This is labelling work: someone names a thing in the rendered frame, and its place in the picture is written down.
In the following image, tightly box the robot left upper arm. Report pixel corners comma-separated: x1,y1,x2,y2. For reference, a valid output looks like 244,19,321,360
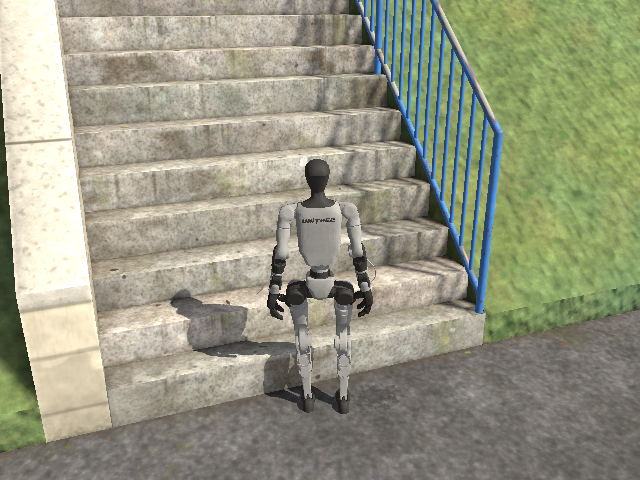
275,203,297,260

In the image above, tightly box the right robot forearm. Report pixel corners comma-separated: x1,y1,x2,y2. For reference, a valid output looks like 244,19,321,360
353,243,371,292

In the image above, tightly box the robot left shin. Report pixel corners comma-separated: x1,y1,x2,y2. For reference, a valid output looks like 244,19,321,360
295,335,312,399

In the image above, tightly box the robot shin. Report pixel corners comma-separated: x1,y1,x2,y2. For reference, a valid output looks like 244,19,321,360
337,335,351,400
295,335,312,399

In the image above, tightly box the robot right shin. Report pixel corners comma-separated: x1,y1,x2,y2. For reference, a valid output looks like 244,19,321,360
337,335,351,400

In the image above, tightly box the right robot hand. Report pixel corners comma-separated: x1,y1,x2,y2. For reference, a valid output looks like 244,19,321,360
350,289,373,317

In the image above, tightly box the left robot forearm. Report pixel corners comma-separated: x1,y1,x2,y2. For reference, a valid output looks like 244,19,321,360
268,245,286,294

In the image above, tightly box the left robot hand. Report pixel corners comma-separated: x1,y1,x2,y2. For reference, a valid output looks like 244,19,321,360
267,292,291,320

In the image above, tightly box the robot right upper arm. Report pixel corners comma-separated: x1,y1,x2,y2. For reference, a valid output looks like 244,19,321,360
339,202,364,258

